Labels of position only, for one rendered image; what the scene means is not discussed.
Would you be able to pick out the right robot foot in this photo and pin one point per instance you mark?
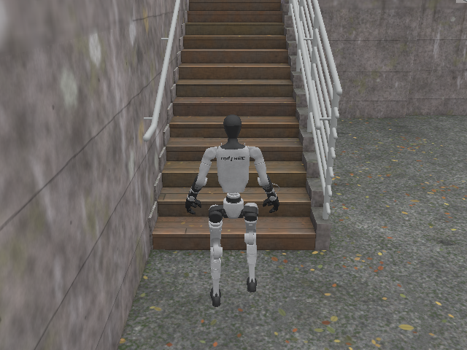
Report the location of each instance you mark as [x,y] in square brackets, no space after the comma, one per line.
[251,286]

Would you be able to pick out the robot right upper arm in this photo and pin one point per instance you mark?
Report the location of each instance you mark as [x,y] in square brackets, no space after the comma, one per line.
[260,165]

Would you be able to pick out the robot left upper arm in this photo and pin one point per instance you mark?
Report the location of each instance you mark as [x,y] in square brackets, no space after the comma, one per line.
[209,154]

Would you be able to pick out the right robot forearm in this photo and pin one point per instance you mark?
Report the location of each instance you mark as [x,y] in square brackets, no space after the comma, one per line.
[269,190]

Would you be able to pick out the robot right hand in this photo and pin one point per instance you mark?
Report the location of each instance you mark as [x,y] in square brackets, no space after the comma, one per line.
[275,203]

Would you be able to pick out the robot left hand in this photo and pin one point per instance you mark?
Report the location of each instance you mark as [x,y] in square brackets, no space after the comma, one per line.
[194,204]

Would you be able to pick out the left robot forearm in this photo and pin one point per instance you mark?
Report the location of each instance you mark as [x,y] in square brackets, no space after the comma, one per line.
[194,191]

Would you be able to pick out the left robot thigh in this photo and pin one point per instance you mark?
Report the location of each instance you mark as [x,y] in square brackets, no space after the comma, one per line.
[215,228]

